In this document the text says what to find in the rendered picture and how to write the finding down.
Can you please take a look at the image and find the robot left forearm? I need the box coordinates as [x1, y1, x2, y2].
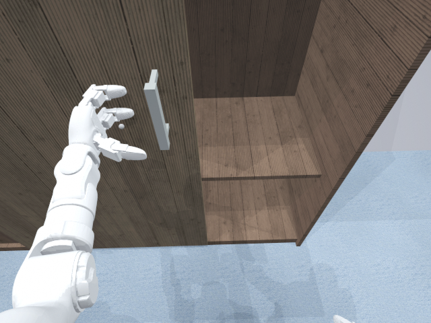
[12, 144, 100, 308]

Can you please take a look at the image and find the handle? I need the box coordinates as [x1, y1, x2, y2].
[143, 69, 170, 150]

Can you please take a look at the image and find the left robot hand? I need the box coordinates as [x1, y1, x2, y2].
[69, 84, 147, 162]

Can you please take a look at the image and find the left robot upper arm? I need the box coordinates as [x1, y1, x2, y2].
[0, 250, 98, 323]

